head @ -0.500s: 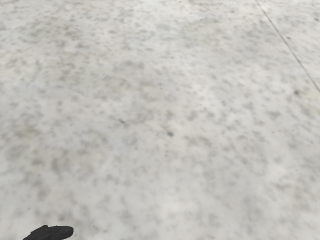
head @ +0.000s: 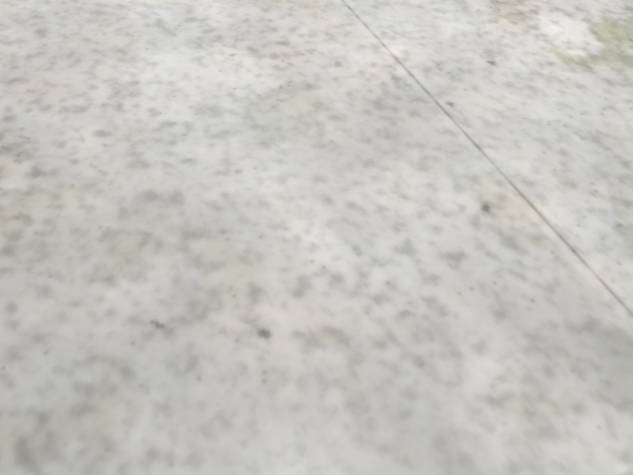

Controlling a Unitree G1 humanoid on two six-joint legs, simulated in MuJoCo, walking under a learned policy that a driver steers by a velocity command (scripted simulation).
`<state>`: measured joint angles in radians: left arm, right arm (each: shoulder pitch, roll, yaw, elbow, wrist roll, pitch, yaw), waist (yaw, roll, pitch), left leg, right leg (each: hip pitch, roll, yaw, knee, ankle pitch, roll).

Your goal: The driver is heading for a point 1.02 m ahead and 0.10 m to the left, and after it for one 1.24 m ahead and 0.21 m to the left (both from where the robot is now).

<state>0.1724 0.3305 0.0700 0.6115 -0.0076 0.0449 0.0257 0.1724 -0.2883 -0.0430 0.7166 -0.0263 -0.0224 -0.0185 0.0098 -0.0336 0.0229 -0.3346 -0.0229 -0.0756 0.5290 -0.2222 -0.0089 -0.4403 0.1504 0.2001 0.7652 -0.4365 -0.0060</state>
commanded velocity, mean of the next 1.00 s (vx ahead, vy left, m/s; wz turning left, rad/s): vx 0.21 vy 0.00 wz -0.10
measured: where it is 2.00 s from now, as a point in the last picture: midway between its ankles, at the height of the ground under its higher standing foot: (329, 328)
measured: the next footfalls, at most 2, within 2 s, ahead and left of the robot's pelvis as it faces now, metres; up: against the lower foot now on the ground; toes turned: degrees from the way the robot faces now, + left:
right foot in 0.28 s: +0.02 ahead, -0.13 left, +0.00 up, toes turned +0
left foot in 0.68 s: +0.12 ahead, +0.11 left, +0.00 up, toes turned -3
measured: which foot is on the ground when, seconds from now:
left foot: down 0.00-0.42, up 0.44-0.66, down 0.68-1.00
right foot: up 0.00-0.26, down 0.28-0.68, up 0.70-1.00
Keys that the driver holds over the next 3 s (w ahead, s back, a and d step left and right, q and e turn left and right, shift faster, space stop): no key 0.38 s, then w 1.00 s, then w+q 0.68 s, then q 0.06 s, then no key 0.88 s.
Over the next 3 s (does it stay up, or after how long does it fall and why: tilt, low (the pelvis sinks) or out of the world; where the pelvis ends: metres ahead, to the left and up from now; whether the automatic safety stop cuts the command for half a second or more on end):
stays up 0.99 0.08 0.00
